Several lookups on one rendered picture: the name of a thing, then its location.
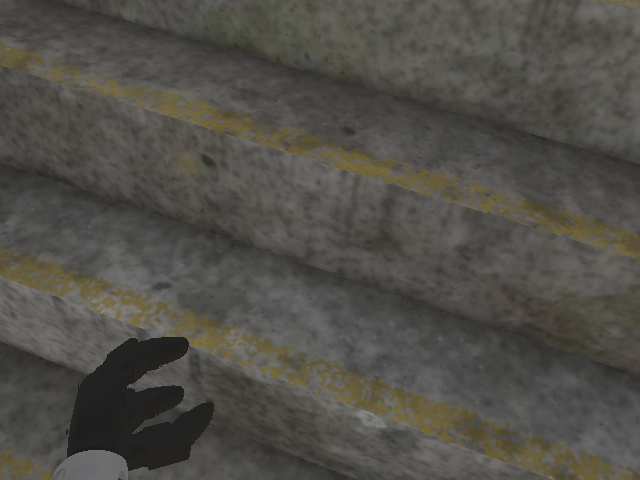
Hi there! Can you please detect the robot left hand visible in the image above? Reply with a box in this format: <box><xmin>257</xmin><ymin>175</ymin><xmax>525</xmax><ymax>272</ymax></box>
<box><xmin>66</xmin><ymin>337</ymin><xmax>214</xmax><ymax>471</ymax></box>

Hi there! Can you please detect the left robot forearm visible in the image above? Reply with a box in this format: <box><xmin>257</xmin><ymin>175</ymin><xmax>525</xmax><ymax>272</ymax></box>
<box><xmin>52</xmin><ymin>450</ymin><xmax>128</xmax><ymax>480</ymax></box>

